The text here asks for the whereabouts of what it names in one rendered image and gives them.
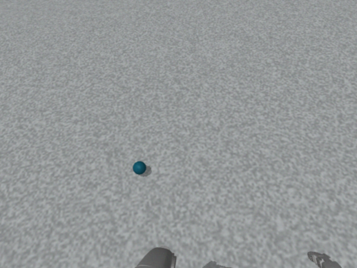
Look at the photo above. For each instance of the ball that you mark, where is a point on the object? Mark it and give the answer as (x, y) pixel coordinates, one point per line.
(139, 167)

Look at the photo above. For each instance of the right robot hand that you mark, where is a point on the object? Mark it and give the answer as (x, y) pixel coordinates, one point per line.
(322, 260)

